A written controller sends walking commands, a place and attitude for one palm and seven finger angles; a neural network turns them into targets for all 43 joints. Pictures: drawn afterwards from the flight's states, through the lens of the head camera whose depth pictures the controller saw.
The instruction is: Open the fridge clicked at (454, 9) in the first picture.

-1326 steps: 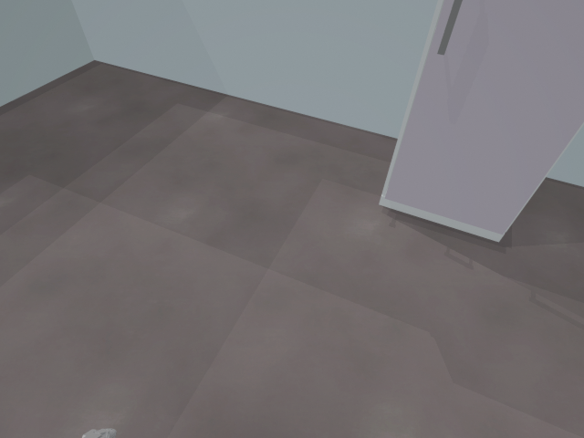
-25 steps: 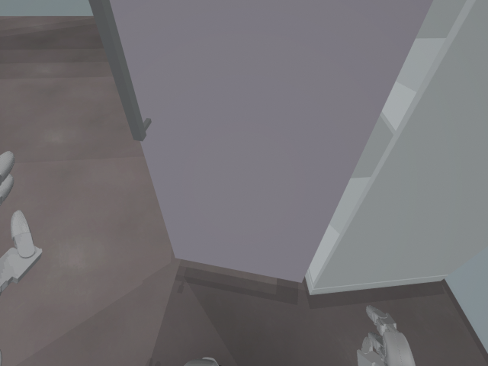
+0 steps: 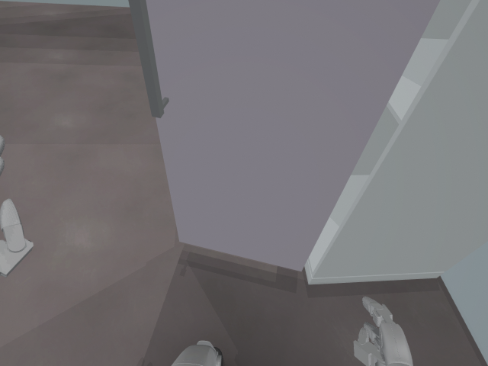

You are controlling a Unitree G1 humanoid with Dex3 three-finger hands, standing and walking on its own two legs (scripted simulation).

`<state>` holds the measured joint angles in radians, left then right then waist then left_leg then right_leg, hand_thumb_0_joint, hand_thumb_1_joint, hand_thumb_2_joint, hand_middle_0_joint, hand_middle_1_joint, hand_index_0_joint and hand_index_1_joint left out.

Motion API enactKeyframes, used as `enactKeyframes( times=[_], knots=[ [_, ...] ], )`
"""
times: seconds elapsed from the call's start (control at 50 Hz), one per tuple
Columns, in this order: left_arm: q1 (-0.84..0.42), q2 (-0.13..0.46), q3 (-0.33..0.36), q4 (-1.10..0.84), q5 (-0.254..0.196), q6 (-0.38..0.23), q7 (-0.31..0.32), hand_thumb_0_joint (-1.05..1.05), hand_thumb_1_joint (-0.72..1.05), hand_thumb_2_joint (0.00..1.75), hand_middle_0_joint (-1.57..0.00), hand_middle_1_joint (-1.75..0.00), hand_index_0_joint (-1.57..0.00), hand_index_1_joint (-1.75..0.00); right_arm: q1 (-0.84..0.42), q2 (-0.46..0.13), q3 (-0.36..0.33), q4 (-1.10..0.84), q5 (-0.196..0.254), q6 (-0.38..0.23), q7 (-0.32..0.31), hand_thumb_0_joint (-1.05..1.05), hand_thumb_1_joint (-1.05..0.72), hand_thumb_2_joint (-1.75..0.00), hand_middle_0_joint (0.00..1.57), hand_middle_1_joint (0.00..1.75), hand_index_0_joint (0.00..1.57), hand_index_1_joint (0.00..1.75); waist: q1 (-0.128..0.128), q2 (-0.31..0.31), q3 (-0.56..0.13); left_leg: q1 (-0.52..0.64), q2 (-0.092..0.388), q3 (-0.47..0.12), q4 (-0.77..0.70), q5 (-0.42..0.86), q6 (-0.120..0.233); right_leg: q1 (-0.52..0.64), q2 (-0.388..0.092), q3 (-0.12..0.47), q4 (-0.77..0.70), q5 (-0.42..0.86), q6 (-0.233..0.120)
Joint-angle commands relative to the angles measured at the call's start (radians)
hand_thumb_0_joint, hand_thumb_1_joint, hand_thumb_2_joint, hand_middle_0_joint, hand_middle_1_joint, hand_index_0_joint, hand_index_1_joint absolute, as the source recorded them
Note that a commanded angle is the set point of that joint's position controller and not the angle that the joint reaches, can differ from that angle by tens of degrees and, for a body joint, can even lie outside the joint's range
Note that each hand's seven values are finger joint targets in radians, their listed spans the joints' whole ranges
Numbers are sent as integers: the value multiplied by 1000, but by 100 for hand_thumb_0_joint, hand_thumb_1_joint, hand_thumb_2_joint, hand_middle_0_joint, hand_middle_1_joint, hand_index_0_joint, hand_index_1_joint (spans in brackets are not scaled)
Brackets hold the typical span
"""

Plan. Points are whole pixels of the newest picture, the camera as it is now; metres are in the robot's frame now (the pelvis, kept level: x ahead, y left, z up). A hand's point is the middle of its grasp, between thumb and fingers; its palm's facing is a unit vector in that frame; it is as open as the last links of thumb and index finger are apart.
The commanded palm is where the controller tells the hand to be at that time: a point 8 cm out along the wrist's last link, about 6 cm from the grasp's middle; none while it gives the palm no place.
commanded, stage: step back with the hand held close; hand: left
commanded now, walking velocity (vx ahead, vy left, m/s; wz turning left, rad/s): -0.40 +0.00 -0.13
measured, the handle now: (151, 50) +0.63 +0.26 +0.19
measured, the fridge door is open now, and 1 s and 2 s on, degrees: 73 73 73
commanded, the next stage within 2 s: stop stepping back and stand still in 0.14 s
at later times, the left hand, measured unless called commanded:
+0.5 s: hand out of the picture +0.12 +0.27 +0.18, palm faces +0.35 -0.85 -0.39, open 7.4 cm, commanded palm +0.07 +0.31 +0.20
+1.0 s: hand out of the picture +0.06 +0.29 +0.18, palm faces +0.40 -0.83 -0.39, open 7.4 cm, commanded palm +0.00 +0.33 +0.20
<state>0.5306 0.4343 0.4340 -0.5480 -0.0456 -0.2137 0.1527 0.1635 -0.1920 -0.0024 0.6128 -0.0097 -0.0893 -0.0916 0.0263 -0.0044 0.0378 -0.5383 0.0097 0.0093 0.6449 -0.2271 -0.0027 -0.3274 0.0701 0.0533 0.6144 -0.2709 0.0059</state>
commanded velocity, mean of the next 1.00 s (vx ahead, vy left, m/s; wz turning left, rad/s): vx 0.05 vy -0.02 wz -0.03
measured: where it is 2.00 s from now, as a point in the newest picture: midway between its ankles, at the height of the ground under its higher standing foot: outside the picture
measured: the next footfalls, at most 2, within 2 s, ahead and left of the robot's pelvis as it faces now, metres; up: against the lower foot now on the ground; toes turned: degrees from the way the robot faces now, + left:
left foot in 0.12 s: +0.10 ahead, +0.11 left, +0.00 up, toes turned +0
right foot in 0.38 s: -0.13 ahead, -0.05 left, +0.00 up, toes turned -4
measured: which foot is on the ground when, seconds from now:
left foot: up 0.00-0.10, down 0.12-0.70, up 0.72-0.78, down 0.80-0.98, up 1.00-1.00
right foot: down 0.00-0.12, up 0.14-0.36, down 0.38-1.00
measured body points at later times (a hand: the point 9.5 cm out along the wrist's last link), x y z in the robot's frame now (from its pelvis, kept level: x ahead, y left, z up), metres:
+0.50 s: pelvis -0.10 +0.03 +0.01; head -0.12 +0.05 +0.46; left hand +0.09 +0.32 +0.20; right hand +0.05 -0.22 -0.06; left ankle +0.01 +0.11 -0.72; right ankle -0.17 -0.10 -0.72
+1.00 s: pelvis -0.16 +0.04 +0.01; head -0.19 +0.04 +0.46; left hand +0.03 +0.33 +0.20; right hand -0.02 -0.20 -0.07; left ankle -0.04 +0.12 -0.71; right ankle -0.17 -0.04 -0.72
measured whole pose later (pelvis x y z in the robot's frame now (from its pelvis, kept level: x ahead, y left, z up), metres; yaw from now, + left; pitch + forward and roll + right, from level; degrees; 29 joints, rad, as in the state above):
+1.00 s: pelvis -0.16 +0.04 +0.01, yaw -4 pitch -3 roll +0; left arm 0.48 0.39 0.38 -0.43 -0.04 -0.11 0.16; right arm 0.24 -0.17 0.02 0.66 -0.02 -0.09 -0.08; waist -0.01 -0.01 -0.02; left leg -0.42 -0.02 0.04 0.63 -0.31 0.00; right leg -0.19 0.06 -0.03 0.56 -0.43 -0.08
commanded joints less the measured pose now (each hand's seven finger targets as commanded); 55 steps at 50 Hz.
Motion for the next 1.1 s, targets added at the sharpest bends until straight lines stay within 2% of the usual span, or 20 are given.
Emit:
enactKeyframes(
  times=[0.0,0.04,0.08,0.12,0.2,0.3,0.34,0.36,0.4,0.46,0.56,0.62,0.7,0.76,0.82,0.9,0.92,0.94,0.96,1.08],
  knots=[
    [-114,187,68,-193,6,-22,36,0,90,90,-20,-30,-20,-30,-94,-103,-36,-129,-9,-31,-9,0,-90,-90,20,30,20,30,-24,-175,-123,233,-2,-15,224,-140,-36,-168,-351,290,-299,289,-151],
    [-147,181,64,-171,10,-18,33,0,90,90,-20,-30,-20,-30,-99,-118,-26,-116,-6,-17,-19,0,-90,-90,20,30,20,30,-29,-88,-92,255,22,-32,-59,10,-13,-110,-238,156,-169,368,-68],
    [-138,172,81,-190,16,-28,27,0,90,90,-20,-30,-20,-30,-122,-160,-43,-137,4,-23,-36,0,-90,-90,20,30,20,30,3,219,-148,156,219,-192,-306,236,65,51,-31,9,67,146,23],
    [-97,176,114,-167,4,-42,11,0,90,90,-20,-30,-20,-30,-110,-160,-63,-148,-4,-52,-24,0,-90,-90,20,30,20,30,2,286,-214,-3,343,-304,-461,-95,142,186,40,18,375,-166,29],
    [-52,126,73,-238,-14,-24,2,0,90,90,-20,-30,-20,-30,-103,-142,-62,-144,-9,-66,7,0,-90,-90,20,30,20,30,3,178,-203,130,303,-210,-410,-61,145,76,9,9,353,-216,14],
    [-31,142,63,-231,-26,-5,14,0,90,90,-20,-30,-20,-30,-69,-135,-49,-141,-8,-76,19,0,-90,-90,20,30,20,30,-8,225,-164,209,135,-75,-398,-273,-17,180,8,-89,-276,-190,-53],
    [-45,203,106,-195,-26,-1,18,0,90,90,-20,-30,-20,-30,-61,-116,-46,-136,-13,-52,16,0,-90,-90,20,30,20,30,-17,-73,-140,323,26,26,30,-96,-56,-67,-265,232,-457,-198,-173],
    [-88,258,156,-209,-27,-10,35,0,90,90,-20,-30,-20,-30,-72,-126,-32,-124,-33,-58,10,0,-90,-90,20,30,20,30,-14,-60,-151,309,33,6,99,-44,-42,-84,-363,269,-434,70,-204],
    [-97,152,66,-114,-30,25,27,0,90,90,-20,-30,-20,-30,-31,-125,-38,-113,8,-65,-3,0,-90,-90,20,30,20,30,-40,-161,-194,323,19,-15,20,38,-21,27,-245,115,-267,181,-125],
    [-92,157,61,-82,-23,38,20,0,90,90,-20,-30,-20,-30,-58,-156,-39,-118,21,-66,-15,0,-90,-90,20,30,20,30,-42,45,-121,384,78,-67,-169,40,11,-10,-127,0,-240,11,-38],
    [-96,185,90,-158,-10,2,30,0,90,90,-20,-30,-20,-30,-88,-157,-23,-128,-5,-62,-20,0,-90,-90,20,30,20,30,-18,286,-35,100,120,-222,-566,-520,-47,172,32,-122,-136,-227,-36],
    [-17,169,83,-133,-12,6,26,0,90,90,-20,-30,-20,-30,-47,-140,-35,-125,-8,-62,-10,0,-90,-90,20,30,20,30,-23,128,-97,162,38,-66,-359,-331,-40,181,-33,-75,-260,-223,-77],
    [-46,147,80,-118,-17,3,37,0,90,90,-20,-30,-20,-30,-18,-138,-42,-81,-7,-62,0,0,-90,-90,20,30,20,30,-43,-122,-50,260,13,9,113,-61,-15,-102,-296,206,-394,-308,-193],
    [-169,128,42,-67,-3,3,40,0,90,90,-20,-30,-20,-30,-20,-154,-40,-73,3,-67,-11,0,-90,-90,20,30,20,30,-58,-15,4,313,59,-46,-98,-191,23,-146,-189,49,-237,-347,-107],
    [-172,154,68,-96,5,-5,41,0,90,90,-20,-30,-20,-30,-56,-161,-26,-84,-3,-73,-19,0,-90,-90,20,30,20,30,-29,337,-28,187,220,-374,-560,-662,31,-12,26,-126,138,-283,-26],
    [-117,126,37,-116,1,16,27,0,90,90,-20,-30,-20,-30,-72,-135,-30,-94,-10,-67,-3,0,-90,-90,20,30,20,30,-7,261,-54,-12,160,-175,-510,-538,14,284,26,-159,7,-256,-56],
    [-93,126,36,-127,3,21,25,0,90,90,-20,-30,-20,-30,-70,-130,-30,-104,-7,-63,2,0,-90,-90,20,30,20,30,-5,186,-52,-38,99,-101,-389,-509,-1,323,-5,-123,-133,-246,-77],
    [-69,146,53,-137,9,25,24,0,90,90,-20,-30,-20,-30,-68,-120,-37,-120,-12,-52,6,0,-90,-90,20,30,20,30,-1,-9,-33,-61,-3,-7,-80,-403,-17,248,-126,97,-314,-366,-141],
    [-60,184,97,-148,9,24,26,0,90,90,-20,-30,-20,-30,-67,-130,-45,-118,-15,-43,15,0,-90,-90,20,30,20,30,8,-200,-9,-68,-53,28,312,-221,-24,69,-399,506,-532,-525,-243],
    [-137,138,67,1,-2,0,39,0,90,90,-20,-30,-20,-30,-43,-118,-27,-88,11,-65,-5,0,-90,-90,20,30,20,30,-26,-92,-25,117,34,53,87,-127,-1,47,-288,162,-381,-178,-157]
  ],
)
